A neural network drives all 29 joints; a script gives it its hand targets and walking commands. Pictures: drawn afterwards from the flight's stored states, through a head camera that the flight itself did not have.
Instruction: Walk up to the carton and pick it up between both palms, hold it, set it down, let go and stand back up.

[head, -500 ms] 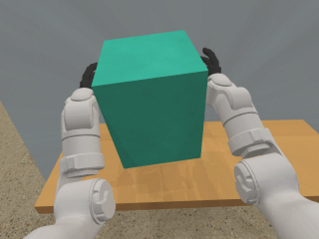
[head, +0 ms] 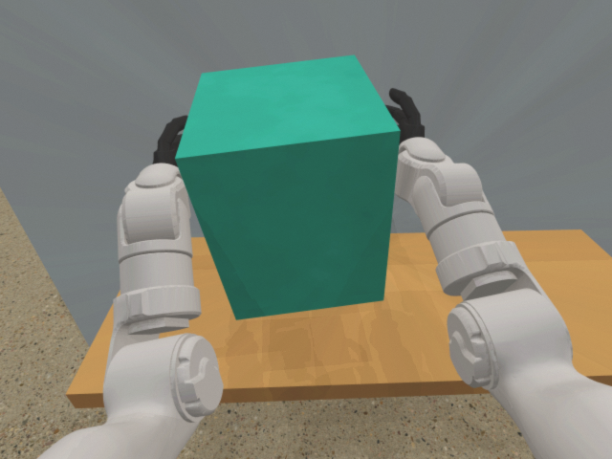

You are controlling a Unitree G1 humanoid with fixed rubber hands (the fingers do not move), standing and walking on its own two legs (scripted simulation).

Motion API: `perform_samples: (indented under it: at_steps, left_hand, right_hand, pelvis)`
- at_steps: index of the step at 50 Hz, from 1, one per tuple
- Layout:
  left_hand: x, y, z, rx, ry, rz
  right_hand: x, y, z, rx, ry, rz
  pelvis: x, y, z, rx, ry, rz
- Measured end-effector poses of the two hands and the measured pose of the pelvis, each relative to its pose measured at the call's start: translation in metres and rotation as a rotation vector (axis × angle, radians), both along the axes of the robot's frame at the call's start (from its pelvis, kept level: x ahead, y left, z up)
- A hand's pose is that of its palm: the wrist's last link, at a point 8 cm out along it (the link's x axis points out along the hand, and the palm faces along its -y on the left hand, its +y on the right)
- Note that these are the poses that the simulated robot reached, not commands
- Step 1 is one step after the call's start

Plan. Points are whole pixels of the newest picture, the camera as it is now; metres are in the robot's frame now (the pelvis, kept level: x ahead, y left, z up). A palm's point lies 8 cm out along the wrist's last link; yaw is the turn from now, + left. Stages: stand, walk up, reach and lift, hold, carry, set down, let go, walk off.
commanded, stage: hold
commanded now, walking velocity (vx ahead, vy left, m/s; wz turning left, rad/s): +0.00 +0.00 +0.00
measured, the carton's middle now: (294, 189) +0.39 -0.01 +0.24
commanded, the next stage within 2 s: none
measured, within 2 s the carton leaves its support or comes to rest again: neither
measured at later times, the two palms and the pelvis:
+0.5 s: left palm (169, 178) +0.38 +0.15 +0.26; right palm (404, 152) +0.38 -0.15 +0.28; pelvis +0.00 +0.00 +0.00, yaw +0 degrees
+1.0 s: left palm (167, 181) +0.38 +0.15 +0.26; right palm (403, 152) +0.37 -0.14 +0.29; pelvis +0.01 +0.00 +0.00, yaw +0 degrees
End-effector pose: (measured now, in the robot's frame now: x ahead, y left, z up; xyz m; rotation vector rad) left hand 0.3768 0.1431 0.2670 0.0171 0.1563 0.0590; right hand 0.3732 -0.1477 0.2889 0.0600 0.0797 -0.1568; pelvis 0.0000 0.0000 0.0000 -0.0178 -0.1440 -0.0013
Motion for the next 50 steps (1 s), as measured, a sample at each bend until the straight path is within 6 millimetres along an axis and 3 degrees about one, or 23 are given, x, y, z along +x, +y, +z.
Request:
perform_samples:
  at_steps: [10, 50]
  left_hand:
    - [0.0024, -0.0018, -0.0092, 0.004, 0.024, -0.012]
    - [-0.0014, 0.0043, -0.0045, 0.006, -0.007, 0.007]
  right_hand:
    - [0.0005, -0.0017, -0.0084, 0.009, 0.023, -0.010]
    - [0.0011, 0.0046, -0.0030, 0.003, -0.009, 0.010]
  pelvis:
    - [-0.0019, -0.0008, 0.0000, 0.001, 0.011, 0.005]
    - [0.0054, 0.0045, -0.0002, -0.005, -0.004, 0.002]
